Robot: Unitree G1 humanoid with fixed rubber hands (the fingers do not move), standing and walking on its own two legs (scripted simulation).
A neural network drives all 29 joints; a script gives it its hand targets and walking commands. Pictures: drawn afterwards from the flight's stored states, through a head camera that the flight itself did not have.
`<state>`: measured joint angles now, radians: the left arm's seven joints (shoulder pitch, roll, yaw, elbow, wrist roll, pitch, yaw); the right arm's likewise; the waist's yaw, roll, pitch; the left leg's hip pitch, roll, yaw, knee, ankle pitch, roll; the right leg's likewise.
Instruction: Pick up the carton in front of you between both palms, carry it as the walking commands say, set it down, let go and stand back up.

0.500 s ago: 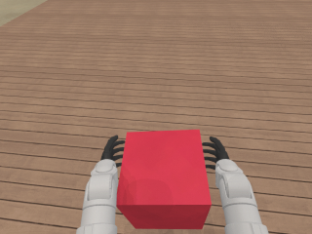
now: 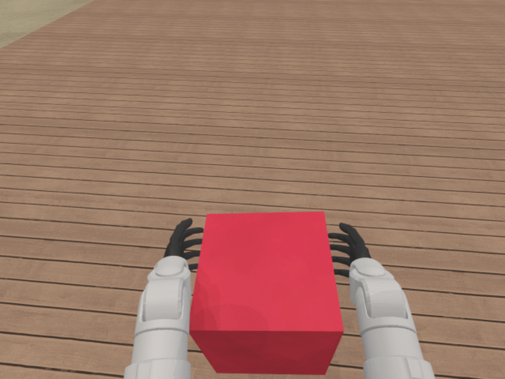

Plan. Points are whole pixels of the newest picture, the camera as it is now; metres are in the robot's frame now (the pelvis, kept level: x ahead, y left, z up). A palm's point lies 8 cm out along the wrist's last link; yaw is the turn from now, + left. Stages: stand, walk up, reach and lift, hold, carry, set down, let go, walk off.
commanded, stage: hold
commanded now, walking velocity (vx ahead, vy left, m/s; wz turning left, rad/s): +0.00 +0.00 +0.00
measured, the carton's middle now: (267, 296) +0.28 +0.00 -0.06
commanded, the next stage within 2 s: set down in 0.56 s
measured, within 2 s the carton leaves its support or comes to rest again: neither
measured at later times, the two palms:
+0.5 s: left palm (171, 260) +0.29 +0.16 +0.05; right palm (359, 273) +0.27 -0.14 +0.05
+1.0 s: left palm (188, 260) +0.34 +0.15 -0.03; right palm (342, 270) +0.32 -0.15 -0.04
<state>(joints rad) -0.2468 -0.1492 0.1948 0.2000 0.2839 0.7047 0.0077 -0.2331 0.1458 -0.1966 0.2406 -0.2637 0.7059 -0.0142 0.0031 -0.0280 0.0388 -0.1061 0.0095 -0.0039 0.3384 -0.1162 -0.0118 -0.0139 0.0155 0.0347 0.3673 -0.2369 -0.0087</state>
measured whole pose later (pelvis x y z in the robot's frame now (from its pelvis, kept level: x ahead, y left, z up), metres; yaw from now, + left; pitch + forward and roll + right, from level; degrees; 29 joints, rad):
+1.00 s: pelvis +0.00 +0.00 -0.02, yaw -2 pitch +6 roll +0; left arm -0.50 -0.23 0.49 0.49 0.44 0.36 -0.02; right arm -0.46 0.21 -0.46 0.55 -0.44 0.38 0.00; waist 0.03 -0.03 0.05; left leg -0.48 -0.03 -0.06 0.56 -0.20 -0.01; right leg -0.40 0.05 0.09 0.60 -0.31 0.00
